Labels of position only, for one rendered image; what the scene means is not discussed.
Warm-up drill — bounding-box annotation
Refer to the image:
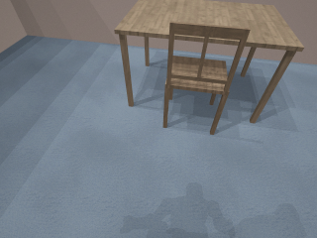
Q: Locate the table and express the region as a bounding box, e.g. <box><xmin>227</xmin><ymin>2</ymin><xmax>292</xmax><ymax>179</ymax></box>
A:
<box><xmin>114</xmin><ymin>0</ymin><xmax>304</xmax><ymax>124</ymax></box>

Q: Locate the chair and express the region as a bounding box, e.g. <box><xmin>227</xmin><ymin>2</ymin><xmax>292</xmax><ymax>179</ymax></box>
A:
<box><xmin>162</xmin><ymin>21</ymin><xmax>251</xmax><ymax>135</ymax></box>

